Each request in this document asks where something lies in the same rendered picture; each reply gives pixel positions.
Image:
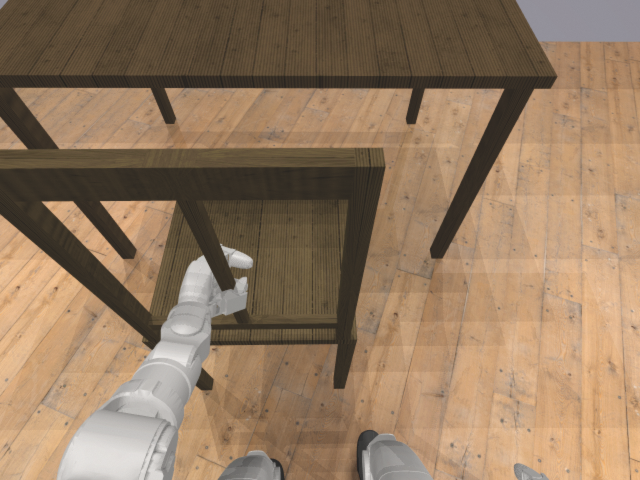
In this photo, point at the robot left upper arm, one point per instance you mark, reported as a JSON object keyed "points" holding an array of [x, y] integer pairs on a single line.
{"points": [[121, 446]]}

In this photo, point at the robot left hand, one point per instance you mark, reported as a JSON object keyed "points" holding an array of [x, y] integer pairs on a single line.
{"points": [[199, 284]]}

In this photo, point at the chair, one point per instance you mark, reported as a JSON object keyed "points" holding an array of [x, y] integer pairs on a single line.
{"points": [[304, 215]]}

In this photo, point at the table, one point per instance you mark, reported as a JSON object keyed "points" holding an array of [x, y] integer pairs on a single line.
{"points": [[158, 44]]}

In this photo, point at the robot left thigh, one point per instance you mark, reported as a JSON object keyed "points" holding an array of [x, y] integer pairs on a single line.
{"points": [[253, 467]]}

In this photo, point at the robot left forearm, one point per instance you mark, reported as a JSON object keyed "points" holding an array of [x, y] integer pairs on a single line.
{"points": [[164, 382]]}

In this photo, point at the left robot shin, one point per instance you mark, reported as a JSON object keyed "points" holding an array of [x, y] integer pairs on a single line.
{"points": [[258, 452]]}

